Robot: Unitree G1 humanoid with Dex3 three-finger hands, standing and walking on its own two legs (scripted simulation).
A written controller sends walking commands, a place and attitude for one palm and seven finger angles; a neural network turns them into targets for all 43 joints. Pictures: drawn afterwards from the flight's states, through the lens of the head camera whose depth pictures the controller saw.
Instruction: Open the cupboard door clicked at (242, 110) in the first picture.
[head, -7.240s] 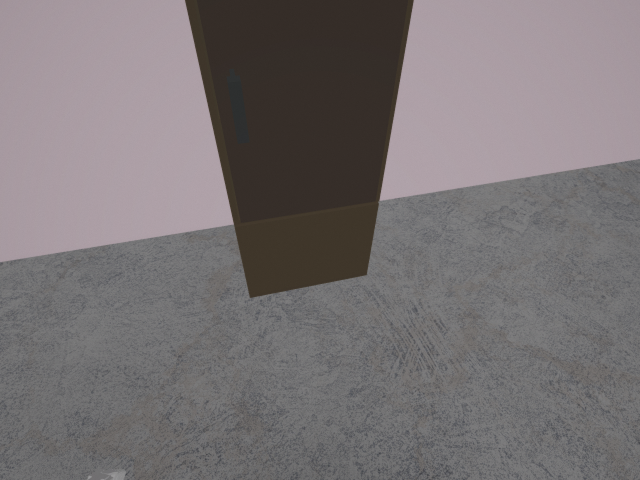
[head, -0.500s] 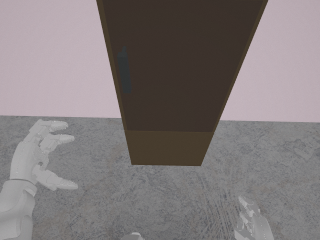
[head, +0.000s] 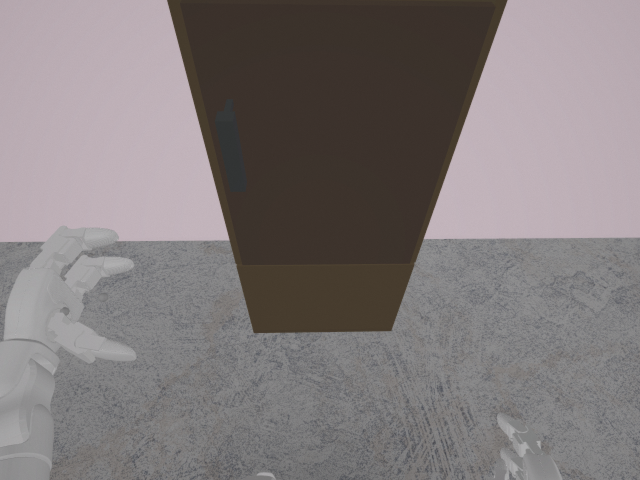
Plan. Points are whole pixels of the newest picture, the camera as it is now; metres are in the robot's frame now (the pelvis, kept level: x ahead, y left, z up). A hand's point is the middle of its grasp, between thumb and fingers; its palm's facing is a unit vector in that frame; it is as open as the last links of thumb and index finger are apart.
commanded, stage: raise the hand with hooked fingers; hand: left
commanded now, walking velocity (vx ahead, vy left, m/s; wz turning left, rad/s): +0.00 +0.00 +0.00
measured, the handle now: (234, 146) +0.60 +0.19 +0.07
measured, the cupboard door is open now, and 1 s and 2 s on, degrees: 0 0 0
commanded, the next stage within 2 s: move the hooked fingers beside the handle in 0.20 s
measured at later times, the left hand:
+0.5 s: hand (110, 284) +0.31 +0.27 +0.09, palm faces +0.10 -0.99 -0.01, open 13.9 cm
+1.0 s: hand (145, 228) +0.40 +0.26 +0.08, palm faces +0.08 -1.00 +0.00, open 13.9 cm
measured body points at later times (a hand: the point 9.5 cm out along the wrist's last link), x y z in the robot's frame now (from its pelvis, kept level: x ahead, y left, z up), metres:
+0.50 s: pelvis -0.01 +0.00 +0.00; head +0.03 +0.00 +0.45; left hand +0.30 +0.32 +0.09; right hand +0.15 -0.25 -0.09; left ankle +0.04 +0.11 -0.71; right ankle +0.00 -0.12 -0.71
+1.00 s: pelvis +0.00 +0.00 -0.01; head +0.06 +0.02 +0.44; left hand +0.39 +0.32 +0.08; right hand +0.08 -0.26 -0.11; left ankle +0.04 +0.11 -0.71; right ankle +0.00 -0.12 -0.71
